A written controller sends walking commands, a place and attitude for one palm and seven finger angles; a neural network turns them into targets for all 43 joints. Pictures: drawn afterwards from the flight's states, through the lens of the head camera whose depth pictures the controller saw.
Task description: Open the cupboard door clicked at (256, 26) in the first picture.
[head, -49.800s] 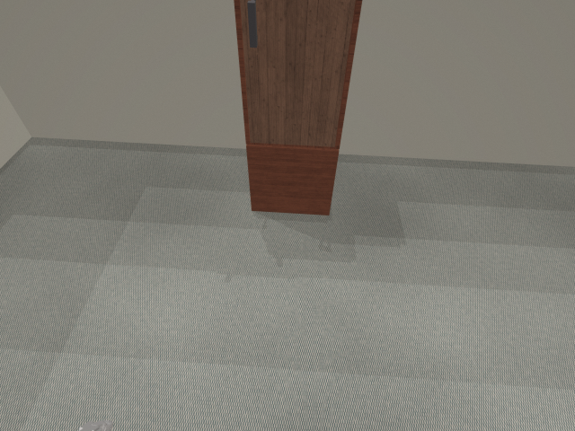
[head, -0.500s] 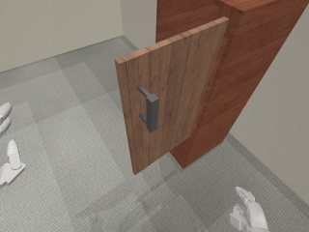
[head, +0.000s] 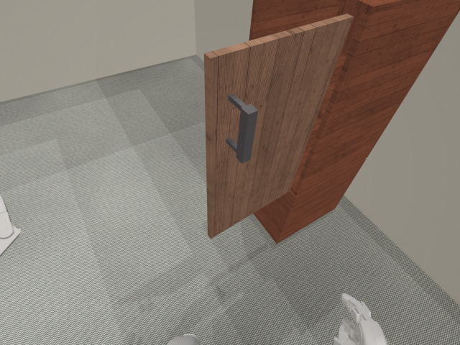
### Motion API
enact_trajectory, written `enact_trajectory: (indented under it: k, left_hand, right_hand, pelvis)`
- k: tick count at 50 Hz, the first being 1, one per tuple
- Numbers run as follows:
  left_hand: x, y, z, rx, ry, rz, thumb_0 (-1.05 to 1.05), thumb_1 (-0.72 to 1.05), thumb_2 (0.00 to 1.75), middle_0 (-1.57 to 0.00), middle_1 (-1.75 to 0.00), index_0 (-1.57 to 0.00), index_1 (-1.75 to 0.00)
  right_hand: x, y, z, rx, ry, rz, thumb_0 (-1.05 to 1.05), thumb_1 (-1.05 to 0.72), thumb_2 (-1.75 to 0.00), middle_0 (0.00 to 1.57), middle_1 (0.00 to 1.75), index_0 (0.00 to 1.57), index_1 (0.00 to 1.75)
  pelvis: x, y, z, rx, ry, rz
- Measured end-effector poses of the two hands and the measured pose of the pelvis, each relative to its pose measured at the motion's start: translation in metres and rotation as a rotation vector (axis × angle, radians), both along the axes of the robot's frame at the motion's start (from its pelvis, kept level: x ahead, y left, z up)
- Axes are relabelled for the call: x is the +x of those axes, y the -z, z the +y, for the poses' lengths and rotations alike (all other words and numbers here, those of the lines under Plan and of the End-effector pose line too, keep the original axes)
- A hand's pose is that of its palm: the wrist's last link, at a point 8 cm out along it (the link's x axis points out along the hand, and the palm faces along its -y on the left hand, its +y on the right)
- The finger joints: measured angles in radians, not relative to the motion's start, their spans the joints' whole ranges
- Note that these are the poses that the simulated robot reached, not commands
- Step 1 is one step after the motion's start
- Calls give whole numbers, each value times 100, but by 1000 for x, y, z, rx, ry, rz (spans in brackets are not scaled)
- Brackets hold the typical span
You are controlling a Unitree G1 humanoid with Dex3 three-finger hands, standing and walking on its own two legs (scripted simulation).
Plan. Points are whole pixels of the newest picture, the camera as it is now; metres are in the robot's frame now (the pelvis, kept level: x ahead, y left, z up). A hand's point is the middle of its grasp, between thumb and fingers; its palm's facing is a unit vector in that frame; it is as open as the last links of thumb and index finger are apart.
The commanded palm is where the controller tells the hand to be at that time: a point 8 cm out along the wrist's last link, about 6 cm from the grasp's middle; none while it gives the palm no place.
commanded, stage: step back with the hand held close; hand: left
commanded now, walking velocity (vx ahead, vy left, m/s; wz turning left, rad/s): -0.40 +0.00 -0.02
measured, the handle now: (239, 129) +0.47 +0.01 +0.13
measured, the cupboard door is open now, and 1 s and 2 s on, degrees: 93 93 93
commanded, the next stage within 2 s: stop stepping back and stand still in 0.22 s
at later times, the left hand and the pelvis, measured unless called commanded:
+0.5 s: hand out of the picture +0.12 +0.26 +0.19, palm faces +0.37 -0.83 -0.42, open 7.4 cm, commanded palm +0.06 +0.30 +0.19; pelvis -0.10 +0.01 +0.02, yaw -3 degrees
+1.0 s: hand out of the picture +0.08 +0.23 +0.18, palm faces +0.33 -0.83 -0.45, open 7.4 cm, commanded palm +0.01 +0.29 +0.19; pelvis -0.15 +0.00 +0.01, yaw -4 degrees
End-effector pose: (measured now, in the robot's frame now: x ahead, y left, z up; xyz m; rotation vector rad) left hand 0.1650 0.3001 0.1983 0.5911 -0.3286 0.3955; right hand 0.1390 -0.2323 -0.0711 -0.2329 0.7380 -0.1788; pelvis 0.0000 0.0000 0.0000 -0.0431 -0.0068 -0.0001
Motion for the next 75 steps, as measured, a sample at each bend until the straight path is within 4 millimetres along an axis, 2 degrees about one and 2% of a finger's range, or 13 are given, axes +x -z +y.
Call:
enact_trajectory:
  k: [9,15,19,26,31,35,40,46,52,62,70,72,75]
  left_hand:
    - [-23,7,-14,-60,59,19,1,89,90,-21,-30,-21,-30]
    - [-38,7,7,-24,80,34,1,89,90,-22,-30,-21,-30]
    - [-57,-2,13,-39,65,41,1,89,90,-22,-30,-21,-30]
    - [-91,-7,-4,-87,78,46,1,89,90,-21,-30,-21,-30]
    - [-114,-4,-17,-46,79,86,1,89,90,-21,-30,-21,-30]
    - [-126,-2,-18,-73,65,78,1,89,90,-22,-30,-21,-30]
    - [-121,7,-6,-120,24,10,1,89,90,-22,-30,-21,-30]
    - [-116,9,-11,-97,63,38,2,89,90,-21,-30,-21,-30]
    - [-133,-4,-27,-30,125,64,2,89,90,-22,-30,-21,-30]
    - [-149,12,-6,-100,16,111,1,89,90,-22,-30,-21,-30]
    - [-146,10,-10,-109,52,109,2,89,90,-21,-30,-21,-30]
    - [-138,33,-8,-107,76,188,1,89,90,-21,-30,-20,-30]
    - [-128,115,-1,-200,37,538,0,90,90,-21,-30,-20,-30]
  right_hand:
    - [-15,-3,-6,-5,-6,19,1,-90,-90,21,30,20,30]
    - [-30,-17,-1,-57,16,11,1,-91,-90,21,30,20,30]
    - [-47,-29,10,-42,-7,-18,1,-91,-90,21,30,20,30]
    - [-86,-32,17,0,-22,-43,1,-90,-90,21,30,20,30]
    - [-114,-15,6,26,-25,-26,1,-90,-90,21,30,20,30]
    - [-142,-6,-9,23,33,31,1,-90,-90,21,30,20,30]
    - [-164,0,-27,-36,81,71,1,-90,-90,21,30,20,30]
    - [-170,-10,-28,-35,101,2,1,-91,-90,20,30,20,30]
    - [-172,-11,-19,14,77,-15,1,-91,-90,21,30,20,30]
    - [-169,-8,-10,10,46,12,1,-91,-90,21,30,20,30]
    - [-159,-20,-4,-2,28,-37,1,-91,-90,21,30,20,30]
    - [-157,-13,-5,20,-4,-34,1,-91,-90,21,30,20,30]
    - [-161,10,-11,32,-29,65,1,-90,-90,21,30,20,30]
  pelvis:
    - [-28,-4,0,6,12,16]
    - [-52,-7,11,7,8,31]
    - [-70,-17,12,-21,27,43]
    - [-101,-22,5,-12,43,44]
    - [-127,-13,-5,20,54,33]
    - [-126,-14,-5,19,72,18]
    - [-124,-9,-1,26,48,0]
    - [-138,-9,-1,57,71,-10]
    - [-149,-14,-6,26,65,9]
    - [-155,-17,0,20,61,-7]
    - [-160,-19,3,19,62,-3]
    - [-163,-17,6,16,51,13]
    - [-169,-12,11,18,39,19]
